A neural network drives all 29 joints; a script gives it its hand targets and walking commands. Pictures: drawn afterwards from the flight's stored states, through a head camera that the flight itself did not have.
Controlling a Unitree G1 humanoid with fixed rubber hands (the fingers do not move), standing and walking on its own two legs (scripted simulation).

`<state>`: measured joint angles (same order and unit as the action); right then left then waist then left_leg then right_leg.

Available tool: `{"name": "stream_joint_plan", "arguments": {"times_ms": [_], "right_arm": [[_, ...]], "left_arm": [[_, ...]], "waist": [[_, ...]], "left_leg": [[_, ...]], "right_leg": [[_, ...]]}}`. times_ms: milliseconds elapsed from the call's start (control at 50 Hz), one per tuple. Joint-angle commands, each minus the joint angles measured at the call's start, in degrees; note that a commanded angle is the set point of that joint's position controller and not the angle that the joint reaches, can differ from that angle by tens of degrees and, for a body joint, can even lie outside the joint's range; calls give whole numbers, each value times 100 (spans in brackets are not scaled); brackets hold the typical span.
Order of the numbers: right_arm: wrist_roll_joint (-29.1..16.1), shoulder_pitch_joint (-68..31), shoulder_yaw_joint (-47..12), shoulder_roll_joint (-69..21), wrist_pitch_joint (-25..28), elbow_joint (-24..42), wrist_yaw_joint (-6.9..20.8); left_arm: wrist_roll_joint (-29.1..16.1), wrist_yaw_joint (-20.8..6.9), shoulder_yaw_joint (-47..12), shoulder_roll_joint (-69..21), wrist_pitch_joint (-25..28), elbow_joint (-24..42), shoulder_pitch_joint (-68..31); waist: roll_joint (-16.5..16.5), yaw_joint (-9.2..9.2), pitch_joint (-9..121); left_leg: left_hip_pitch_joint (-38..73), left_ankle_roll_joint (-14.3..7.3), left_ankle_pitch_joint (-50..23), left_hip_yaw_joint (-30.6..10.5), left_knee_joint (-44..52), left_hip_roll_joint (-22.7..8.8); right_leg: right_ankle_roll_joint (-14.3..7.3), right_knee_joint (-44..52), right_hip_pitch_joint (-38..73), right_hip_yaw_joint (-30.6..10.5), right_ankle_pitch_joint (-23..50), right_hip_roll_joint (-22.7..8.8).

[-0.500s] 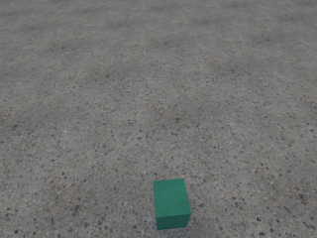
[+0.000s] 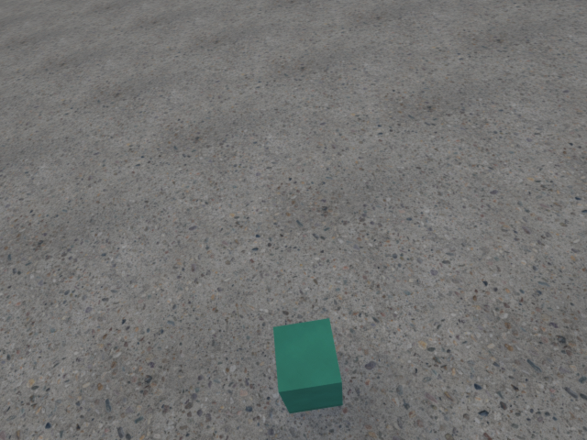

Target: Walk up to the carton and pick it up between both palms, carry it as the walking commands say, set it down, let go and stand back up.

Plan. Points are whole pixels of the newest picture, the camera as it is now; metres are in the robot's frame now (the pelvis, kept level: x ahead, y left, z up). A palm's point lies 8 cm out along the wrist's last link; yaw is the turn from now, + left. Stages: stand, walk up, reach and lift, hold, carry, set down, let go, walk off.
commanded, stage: walk up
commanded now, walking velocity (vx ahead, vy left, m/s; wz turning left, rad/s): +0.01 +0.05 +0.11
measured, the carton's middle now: (308, 367) +0.43 +0.04 -0.66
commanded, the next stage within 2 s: stand in 0.82 s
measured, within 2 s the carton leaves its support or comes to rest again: neither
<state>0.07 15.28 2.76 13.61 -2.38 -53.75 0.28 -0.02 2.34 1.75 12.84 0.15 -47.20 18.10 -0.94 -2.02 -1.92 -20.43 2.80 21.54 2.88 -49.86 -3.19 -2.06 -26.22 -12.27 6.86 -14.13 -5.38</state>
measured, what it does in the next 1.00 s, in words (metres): steps on the spot: left foot, then right foot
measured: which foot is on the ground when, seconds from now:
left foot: up 0.00-0.22, down 0.24-1.00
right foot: down 0.00-0.24, up 0.26-0.52, down 0.54-1.00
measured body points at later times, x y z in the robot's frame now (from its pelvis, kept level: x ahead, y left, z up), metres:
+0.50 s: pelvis -0.01 +0.05 -0.02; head +0.00 +0.06 +0.43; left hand +0.06 +0.31 -0.16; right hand +0.06 -0.20 -0.15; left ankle +0.03 +0.17 -0.75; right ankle -0.04 -0.04 -0.73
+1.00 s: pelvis +0.00 +0.04 -0.01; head +0.01 +0.03 +0.44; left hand +0.06 +0.30 -0.14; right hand +0.07 -0.20 -0.16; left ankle +0.03 +0.17 -0.75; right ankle -0.03 -0.04 -0.75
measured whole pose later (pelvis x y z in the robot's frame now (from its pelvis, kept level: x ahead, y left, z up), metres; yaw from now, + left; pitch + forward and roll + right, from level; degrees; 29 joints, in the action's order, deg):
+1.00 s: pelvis +0.00 +0.04 -0.01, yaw +2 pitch +0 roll -1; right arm 0.1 13.7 2.8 11.5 -0.8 -53.1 -0.1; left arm 0.0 2.1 1.7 12.3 -1.2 -47.4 17.1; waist -1.9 -2.0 -0.5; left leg -18.4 0.0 12.3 1.1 -30.5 -2.0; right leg -3.2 -28.1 -10.6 8.7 -18.1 0.5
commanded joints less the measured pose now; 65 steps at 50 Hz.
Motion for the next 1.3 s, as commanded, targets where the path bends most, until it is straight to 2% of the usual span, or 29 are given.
{"name": "stream_joint_plan", "arguments": {"times_ms": [0,20,60,100,140,160,180,200,220,260,280,340,380,400,480,500,540,560,600,640,760,780,800,860,960,1040,1060,1180,1280], "right_arm": [[61,66,12,179,-33,212,50],[116,75,59,293,-78,275,93],[54,95,8,186,-36,328,28],[90,-3,-70,-7,42,228,-10],[42,5,-42,137,157,409,-27],[160,214,64,451,146,403,-37],[170,467,37,571,185,274,-78],[172,599,66,732,285,207,-91],[203,419,138,1032,313,273,-99],[173,358,113,762,300,230,-116],[191,-91,10,579,258,314,-125],[206,-208,7,550,284,399,-140],[205,-220,23,596,285,365,-103],[203,-4,28,523,259,362,-115],[157,-194,63,529,112,339,-133],[96,-156,94,540,161,420,-110],[14,-60,-73,42,209,408,-88],[65,-143,-61,29,215,421,-58],[77,-16,-83,94,229,304,-34],[61,-71,-80,123,301,322,-63],[103,109,28,290,285,475,-135],[71,22,3,253,287,353,-130],[109,54,28,373,250,382,-137],[90,140,-9,284,291,299,-165],[156,-24,-62,126,256,376,-87],[120,130,-9,338,288,256,-132],[160,159,-4,374,321,190,-150],[100,192,-35,180,322,234,-156],[132,55,-40,339,287,260,-136]], "left_arm": [[99,42,179,845,33,10,101],[87,94,335,1073,8,-80,489],[74,26,264,894,10,-18,178],[95,14,209,708,-13,3,127],[86,12,250,883,-98,46,-162],[96,28,377,1268,-119,91,-250],[82,-31,323,1058,-155,99,-241],[16,-34,255,603,-196,78,-136],[8,-61,85,216,-288,83,-311],[71,-110,51,272,-388,-42,-210],[30,-182,6,263,-404,-179,49],[110,-228,108,469,-340,-368,246],[105,-232,118,485,-314,-321,-16],[93,-228,153,465,-334,-237,43],[33,-106,15,76,-174,-366,261],[56,-51,19,369,-114,-335,282],[140,-77,124,808,-14,-326,363],[140,-84,103,804,17,-146,-84],[129,-94,13,576,53,-293,-228],[117,-84,68,472,40,-218,-148],[74,65,107,580,36,-393,354],[82,92,125,584,-21,-371,155],[63,50,146,674,-16,-252,250],[72,62,112,486,-88,-379,243],[121,-15,25,400,-92,-282,231],[81,-16,131,536,-77,-325,74],[84,11,158,561,-96,-222,44],[93,-7,62,355,-38,-318,295],[86,-61,35,345,-35,-309,299]], "waist": [[1557,315,-3],[948,386,51],[1589,374,155],[835,340,276],[976,191,476],[664,112,420],[95,67,474],[-865,98,500],[-1546,-27,309],[-590,124,-43],[-1219,322,-343],[-848,333,-18],[-1118,226,111],[-1044,176,-13],[-908,405,3],[-907,345,169],[325,223,248],[469,204,146],[612,125,265],[899,186,230],[72,306,772],[476,306,543],[114,357,742],[450,289,588],[310,344,147],[320,286,280],[-261,278,221],[-102,341,401],[-266,297,200]], "left_leg": [[-608,-33,-159,-42,523,212],[-1150,-60,31,-71,183,142],[-1049,-23,22,-86,627,97],[-589,-95,-55,84,1196,87],[-24,-141,-827,-71,2127,62],[147,-162,-987,38,2551,97],[468,-253,-2041,-301,2833,-203],[781,-501,-3187,-1664,3213,-1131],[700,-874,-2032,-2132,3630,-1429],[-419,-837,949,-2404,4092,-1413],[-601,-778,1359,-1975,4172,-1199],[-245,-544,856,-1768,4088,-948],[-88,-682,489,-1679,3961,-904],[-59,-799,684,-2179,4016,-1102],[-30,-807,-750,-1682,3419,-848],[-257,-653,-1153,-1643,3120,-694],[-340,-265,-663,-392,2190,220],[-384,-211,-723,-270,2136,286],[323,-253,-1004,-329,2296,167],[285,-344,-2172,-460,2445,-22],[185,-444,-3134,-471,2057,-58],[-10,-376,-2888,-459,2024,-96],[15,-392,-2573,-467,2095,-51],[32,-374,-2428,-503,2258,-145],[117,-305,-1732,-380,2314,-33],[250,-368,-2038,-685,2485,-209],[308,-359,-1988,-766,2582,-247],[226,-384,-1981,-915,2655,-282],[-12,-372,-670,-1109,3041,-257]], "right_leg": [[-387,855,532,-272,1769,-946],[-474,739,1083,-780,2183,-1478],[-566,554,1240,-402,2616,-1262],[-522,544,1079,-351,2241,-1180],[-299,171,991,-275,1659,-1037],[-309,-45,731,-550,1620,-1402],[-67,-704,557,-156,1171,-917],[212,-1408,-237,258,-524,-109],[194,-1646,-967,-265,-1652,157],[176,-2172,-636,-678,-1239,101],[103,-2189,-595,-502,-1232,174],[135,-2249,-540,-468,-976,329],[166,-2000,-437,-411,-1083,351],[211,-2025,-477,-473,-1338,462],[119,442,309,-242,-938,517],[89,623,704,-368,-491,176],[-247,1378,883,-1535,-340,-1015],[-321,1474,723,-1642,-28,-1189],[-405,1033,393,-975,681,-853],[-140,739,785,-350,1558,-427],[-182,20,1329,-117,2613,-505],[-141,43,1239,-58,2518,-493],[-169,73,1431,-94,2225,-507],[-201,259,1174,-250,942,-443],[-240,667,240,-456,-655,-456],[-154,445,361,-242,-318,-234],[-160,334,355,-300,-178,-215],[-143,359,530,-284,-271,-107],[-156,407,483,-490,-474,-99]]}}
